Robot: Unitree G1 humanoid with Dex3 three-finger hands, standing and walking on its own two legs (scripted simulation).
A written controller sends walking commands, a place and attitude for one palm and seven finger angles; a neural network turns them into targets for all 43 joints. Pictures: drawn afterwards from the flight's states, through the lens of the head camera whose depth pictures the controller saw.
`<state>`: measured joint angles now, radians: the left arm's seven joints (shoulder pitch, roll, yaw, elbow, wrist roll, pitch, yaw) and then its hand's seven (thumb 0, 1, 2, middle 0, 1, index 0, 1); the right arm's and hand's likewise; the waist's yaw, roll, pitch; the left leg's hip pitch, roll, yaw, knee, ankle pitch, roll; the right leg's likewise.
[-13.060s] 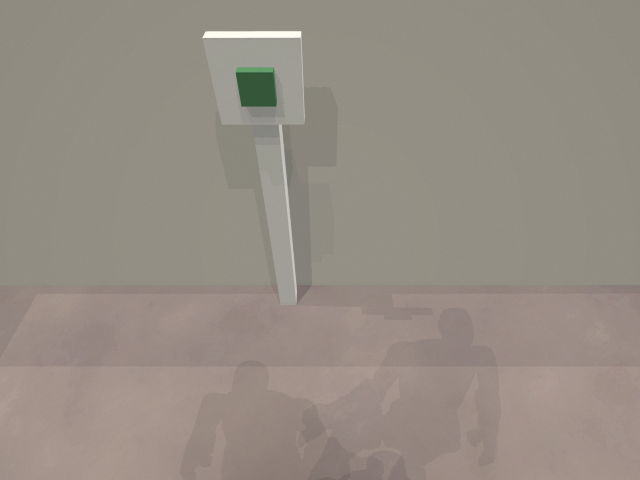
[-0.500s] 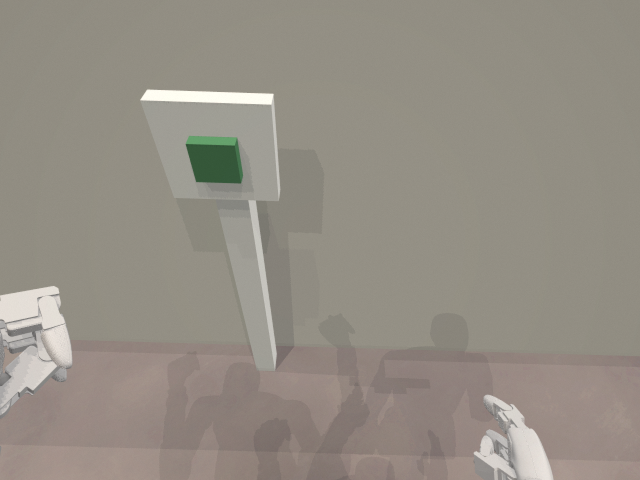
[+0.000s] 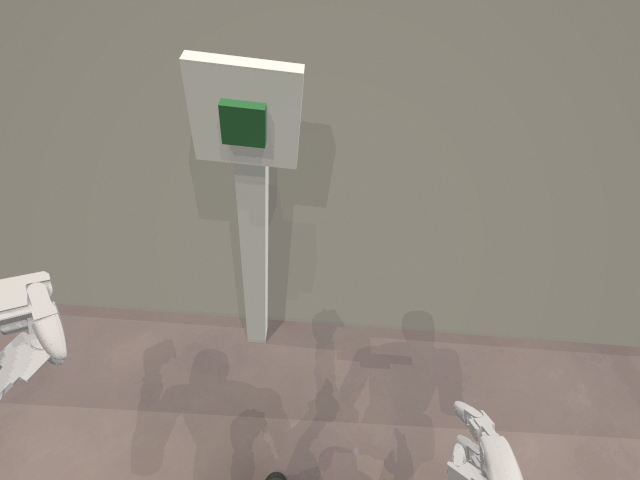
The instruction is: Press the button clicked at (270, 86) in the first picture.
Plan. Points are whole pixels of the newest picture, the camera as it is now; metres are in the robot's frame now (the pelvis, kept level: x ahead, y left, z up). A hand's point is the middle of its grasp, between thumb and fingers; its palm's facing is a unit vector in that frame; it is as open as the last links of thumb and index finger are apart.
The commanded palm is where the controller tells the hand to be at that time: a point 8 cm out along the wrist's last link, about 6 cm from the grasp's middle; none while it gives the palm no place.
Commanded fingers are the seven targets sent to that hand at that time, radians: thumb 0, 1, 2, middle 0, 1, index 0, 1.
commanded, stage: step back with the hand held close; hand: left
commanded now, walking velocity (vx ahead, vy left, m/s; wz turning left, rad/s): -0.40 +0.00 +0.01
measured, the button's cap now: (244, 122) +0.61 +0.18 +0.11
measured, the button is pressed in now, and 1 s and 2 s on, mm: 0 0 0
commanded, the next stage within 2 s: stop stepping back and stand still in 0.08 s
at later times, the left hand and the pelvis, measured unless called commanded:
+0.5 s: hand out of the picture +0.10 +0.28 +0.17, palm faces +0.41 -0.87 -0.29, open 3.1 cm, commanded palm +0.02 +0.31 +0.18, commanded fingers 0.00 0.90 0.90 -1.30 -1.50 -1.30 -1.50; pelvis -0.10 +0.03 -0.02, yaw +1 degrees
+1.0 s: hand out of the picture +0.01 +0.33 +0.19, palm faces +0.33 -0.85 -0.42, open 3.1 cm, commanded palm -0.04 +0.37 +0.18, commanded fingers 0.00 0.90 0.90 -1.30 -1.50 -1.30 -1.50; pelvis -0.17 +0.09 +0.02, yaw -1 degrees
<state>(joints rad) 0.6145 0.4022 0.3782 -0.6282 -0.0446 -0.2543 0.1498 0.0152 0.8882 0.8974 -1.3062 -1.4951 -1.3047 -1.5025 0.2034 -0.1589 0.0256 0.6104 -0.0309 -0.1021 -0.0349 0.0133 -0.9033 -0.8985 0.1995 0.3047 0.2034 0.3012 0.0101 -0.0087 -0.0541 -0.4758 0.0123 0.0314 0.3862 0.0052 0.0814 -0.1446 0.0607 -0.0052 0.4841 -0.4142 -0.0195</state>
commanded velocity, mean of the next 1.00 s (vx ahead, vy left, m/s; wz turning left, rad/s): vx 0.10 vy -0.09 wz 0.01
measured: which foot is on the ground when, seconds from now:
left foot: down 0.00-0.52, up 0.54-0.70, down 0.72-1.00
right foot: up 0.00-0.04, down 0.06-0.40, up 0.42-0.52, down 0.54-0.72, up 0.74-1.00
